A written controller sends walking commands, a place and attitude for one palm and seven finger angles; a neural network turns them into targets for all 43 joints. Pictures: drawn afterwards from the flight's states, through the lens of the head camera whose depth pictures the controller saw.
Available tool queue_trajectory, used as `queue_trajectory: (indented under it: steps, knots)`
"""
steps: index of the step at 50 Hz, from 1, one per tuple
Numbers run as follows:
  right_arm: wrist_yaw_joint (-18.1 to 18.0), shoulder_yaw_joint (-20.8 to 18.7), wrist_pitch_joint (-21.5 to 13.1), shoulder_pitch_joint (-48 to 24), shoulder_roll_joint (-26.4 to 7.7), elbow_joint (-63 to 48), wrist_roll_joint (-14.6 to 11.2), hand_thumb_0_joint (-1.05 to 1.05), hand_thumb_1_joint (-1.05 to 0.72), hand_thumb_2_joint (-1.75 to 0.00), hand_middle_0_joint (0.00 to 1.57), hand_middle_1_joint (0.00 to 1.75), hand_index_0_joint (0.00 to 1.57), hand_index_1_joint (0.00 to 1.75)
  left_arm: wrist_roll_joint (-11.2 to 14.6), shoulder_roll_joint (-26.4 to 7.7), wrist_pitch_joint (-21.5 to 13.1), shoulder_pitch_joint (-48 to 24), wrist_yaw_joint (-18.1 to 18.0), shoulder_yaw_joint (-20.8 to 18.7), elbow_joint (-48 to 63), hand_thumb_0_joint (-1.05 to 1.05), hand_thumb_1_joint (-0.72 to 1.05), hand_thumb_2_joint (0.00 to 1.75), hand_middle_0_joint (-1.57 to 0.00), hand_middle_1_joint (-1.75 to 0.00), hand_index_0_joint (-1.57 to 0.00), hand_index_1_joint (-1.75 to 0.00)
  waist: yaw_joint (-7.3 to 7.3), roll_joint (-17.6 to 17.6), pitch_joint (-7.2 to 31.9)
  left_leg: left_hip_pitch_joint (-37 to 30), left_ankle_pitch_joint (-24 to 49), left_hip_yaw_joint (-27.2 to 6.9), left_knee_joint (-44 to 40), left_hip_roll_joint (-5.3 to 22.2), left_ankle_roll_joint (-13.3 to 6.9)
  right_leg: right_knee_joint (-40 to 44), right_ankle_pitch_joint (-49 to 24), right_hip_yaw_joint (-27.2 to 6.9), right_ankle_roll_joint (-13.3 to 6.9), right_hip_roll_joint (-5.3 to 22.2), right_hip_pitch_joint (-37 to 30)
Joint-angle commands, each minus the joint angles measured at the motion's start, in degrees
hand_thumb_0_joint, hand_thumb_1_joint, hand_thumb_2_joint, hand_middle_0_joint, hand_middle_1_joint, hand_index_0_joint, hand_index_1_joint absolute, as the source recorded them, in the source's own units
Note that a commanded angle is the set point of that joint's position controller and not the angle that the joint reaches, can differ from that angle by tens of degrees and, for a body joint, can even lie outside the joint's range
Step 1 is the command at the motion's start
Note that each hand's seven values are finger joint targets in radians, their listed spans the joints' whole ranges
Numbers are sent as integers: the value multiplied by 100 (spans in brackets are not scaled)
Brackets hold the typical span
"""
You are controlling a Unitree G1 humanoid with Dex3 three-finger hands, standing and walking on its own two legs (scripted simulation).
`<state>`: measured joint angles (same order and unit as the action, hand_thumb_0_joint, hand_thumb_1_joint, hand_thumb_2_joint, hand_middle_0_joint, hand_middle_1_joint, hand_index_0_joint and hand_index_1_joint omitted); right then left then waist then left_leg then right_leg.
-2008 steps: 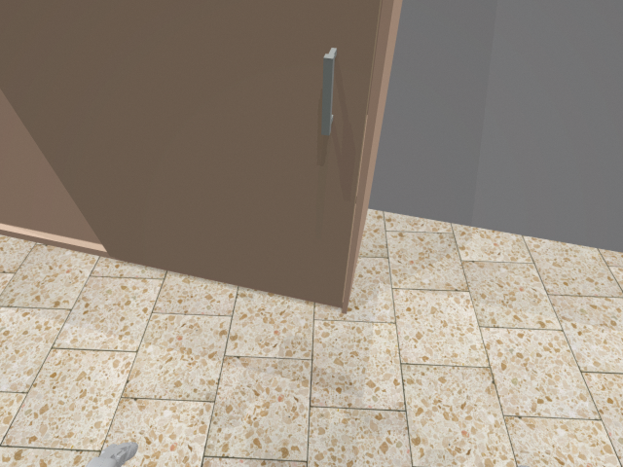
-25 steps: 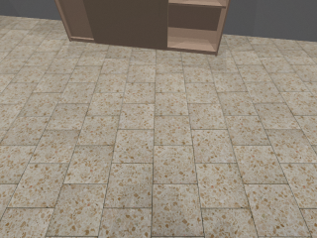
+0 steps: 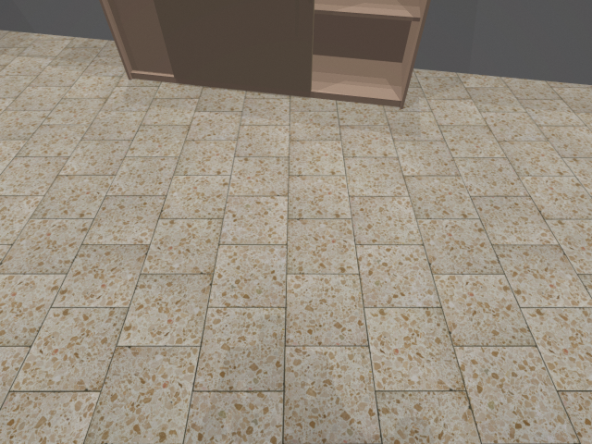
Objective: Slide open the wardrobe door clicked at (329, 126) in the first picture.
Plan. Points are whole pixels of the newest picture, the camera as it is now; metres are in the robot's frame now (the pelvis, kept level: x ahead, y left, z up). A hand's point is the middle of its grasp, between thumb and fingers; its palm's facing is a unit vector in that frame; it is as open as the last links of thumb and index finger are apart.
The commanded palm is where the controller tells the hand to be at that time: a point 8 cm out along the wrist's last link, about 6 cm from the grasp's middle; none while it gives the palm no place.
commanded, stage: look to check the result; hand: right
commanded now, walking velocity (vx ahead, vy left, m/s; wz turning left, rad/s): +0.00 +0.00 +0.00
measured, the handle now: out of the picture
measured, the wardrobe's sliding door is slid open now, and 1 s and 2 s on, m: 0.58 0.58 0.58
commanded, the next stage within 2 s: stand and wait in 1.30 s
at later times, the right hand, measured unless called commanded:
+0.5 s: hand out of the picture +0.01 -0.17 -0.18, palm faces +0.00 +0.98 -0.20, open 7.4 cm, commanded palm none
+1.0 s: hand out of the picture +0.05 -0.20 -0.17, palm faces -0.01 +0.97 -0.26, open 7.4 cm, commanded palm none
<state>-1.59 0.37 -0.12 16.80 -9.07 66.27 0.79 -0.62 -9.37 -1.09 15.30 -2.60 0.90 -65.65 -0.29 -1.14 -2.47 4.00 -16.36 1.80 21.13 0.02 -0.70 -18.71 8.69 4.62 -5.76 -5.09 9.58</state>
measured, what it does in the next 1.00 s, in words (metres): stands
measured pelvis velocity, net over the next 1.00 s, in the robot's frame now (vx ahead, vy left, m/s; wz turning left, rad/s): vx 0.01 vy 0.01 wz -0.01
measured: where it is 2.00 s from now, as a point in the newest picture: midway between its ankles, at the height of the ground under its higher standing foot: outside the picture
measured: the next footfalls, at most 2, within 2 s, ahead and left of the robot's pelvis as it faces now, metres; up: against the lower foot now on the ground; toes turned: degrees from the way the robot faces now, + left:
none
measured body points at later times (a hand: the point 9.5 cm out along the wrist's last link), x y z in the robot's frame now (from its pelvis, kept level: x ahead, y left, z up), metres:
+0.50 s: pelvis +0.00 +0.01 +0.00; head +0.03 +0.00 +0.45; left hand +0.02 +0.26 -0.15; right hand +0.01 -0.23 -0.16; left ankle -0.05 +0.11 -0.74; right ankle +0.02 -0.05 -0.74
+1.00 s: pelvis +0.01 +0.01 +0.00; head +0.03 +0.01 +0.45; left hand +0.07 +0.28 -0.14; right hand +0.05 -0.25 -0.15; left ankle -0.05 +0.11 -0.74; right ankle +0.02 -0.05 -0.74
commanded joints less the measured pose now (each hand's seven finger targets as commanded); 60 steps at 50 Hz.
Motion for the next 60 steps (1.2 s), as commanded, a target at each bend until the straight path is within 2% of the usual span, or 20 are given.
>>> queue_trajectory:
  steps: [1, 2, 10, 11, 12, 16, 34, 39, 46, 51, 52, 54, 56, 57, 60]
  knots:
    - [-46, -80, -59, 361, -628, -77, 12, 0, -90, -90, 20, 30, 20, 30, -4, -756, -77, 317, -61, -98, 96, 0, 90, 90, -20, -30, -20, -30, 35, 61, -167, 620, 565, -757, -447, 709, -156, 298, -767, -1311, 180, 1194, -414]
    - [-46, -69, -69, 374, -655, -80, 16, 0, -90, -90, 20, 30, 20, 30, 4, -792, -73, 282, -53, -94, 104, 0, 90, 90, -20, -30, -20, -30, 26, -20, -137, 602, 621, -789, -490, 702, -154, 235, -844, -1300, 161, 1200, -435]
    - [-25, -84, -96, 172, -778, -149, 11, 0, -90, -90, 20, 30, 20, 30, -9, -892, -70, 151, -30, -86, 113, 0, 90, 90, -20, -30, -20, -30, 37, 40, -213, 526, 664, -795, -582, 743, -177, 245, -773, -1304, 177, 1181, -333]
    - [-24, -83, -98, 145, -788, -145, 11, 0, -90, -90, 20, 30, 20, 30, -8, -905, -70, 122, -26, -91, 120, 0, 90, 90, -20, -30, -20, -30, 37, 76, -185, 511, 673, -808, -587, 744, -173, 240, -782, -1296, 185, 1182, -344]
    - [-24, -84, -115, 159, -842, -167, 15, 0, -90, -90, 20, 30, 20, 30, 1, -951, -71, 110, -16, -100, 129, 0, 90, 90, -20, -30, -20, -30, 26, -51, -93, 465, 744, -809, -618, 755, -175, 185, -856, -1288, 175, 1190, -392]
    - [-11, -89, -114, 36, -875, -187, 5, 0, -90, -90, 20, 30, 20, 30, -13, -995, -68, 25, -14, -94, 132, 0, 90, 90, -20, -30, -20, -30, 42, 99, -81, 443, 743, -817, -626, 769, -187, 205, -849, -1305, 197, 1194, -406]
    - [14, -148, -145, -373, -1257, -300, 2, 0, -90, -90, 20, 30, 20, 30, -14, -1375, -94, -344, 15, -123, 234, 0, 90, 90, -20, -30, -20, -30, 28, 86, 268, 137, 1196, -784, -646, 834, -190, 156, -1445, -1338, 228, 1279, -609]
    - [25, -152, -124, -461, -1328, -311, 6, 0, -90, -90, 20, 30, 20, 30, -12, -1463, -86, -457, 21, -121, 267, 0, 90, 90, -20, -30, -20, -30, 13, 39, 100, 221, 1016, -766, -684, 817, -166, 236, -1371, -1367, 237, 1288, -591]
    - [38, -166, -138, -601, -1466, -349, 9, 0, -90, -90, 20, 30, 20, 30, -11, -1595, -87, -588, 39, -140, 313, 0, 90, 90, -20, -30, -20, -30, 24, 48, 152, 193, 1082, -801, -730, 832, -173, 271, -1361, -1364, 257, 1291, -651]
    - [39, -187, -154, -651, -1561, -376, 7, 0, -90, -90, 20, 30, 20, 30, -8, -1676, -105, -651, 44, -149, 346, 0, 90, 90, -20, -30, -20, -30, 23, 100, 402, 59, 1305, -778, -697, 869, -182, 213, -1630, -1357, 268, 1310, -786]
    - [39, -189, -161, -638, -1588, -388, 10, 0, -90, -90, 20, 30, 20, 30, 6, -1704, -105, -677, 47, -151, 368, 0, 90, 90, -20, -30, -20, -30, 11, 18, 438, 47, 1374, -786, -713, 869, -181, 184, -1678, -1354, 258, 1316, -811]
    - [37, -193, -155, -711, -1601, -388, 10, 0, -90, -90, 20, 30, 20, 30, -4, -1710, -100, -705, 47, -159, 356, 0, 90, 90, -20, -30, -20, -30, 22, 59, 329, 65, 1370, -775, -713, 873, -181, 219, -1646, -1347, 273, 1319, -766]
    - [42, -195, -154, -718, -1631, -391, 11, 0, -90, -90, 20, 30, 20, 30, -2, -1744, -101, -736, 49, -157, 366, 0, 90, 90, -20, -30, -20, -30, 19, 126, 336, 57, 1327, -779, -729, 881, -181, 233, -1612, -1356, 279, 1313, -773]
    - [42, -199, -161, -703, -1665, -396, 13, 0, -90, -90, 20, 30, 20, 30, 10, -1765, -101, -739, 53, -160, 385, 0, 90, 90, -20, -30, -20, -30, 12, 10, 403, 29, 1394, -778, -731, 875, -177, 204, -1676, -1373, 271, 1316, -804]
    - [45, -197, -149, -761, -1670, -393, 5, 0, -90, -90, 20, 30, 20, 30, 0, -1794, -98, -764, 47, -158, 376, 0, 90, 90, -20, -30, -20, -30, 18, 114, 323, 47, 1351, -767, -722, 882, -182, 239, -1670, -1376, 288, 1322, -792]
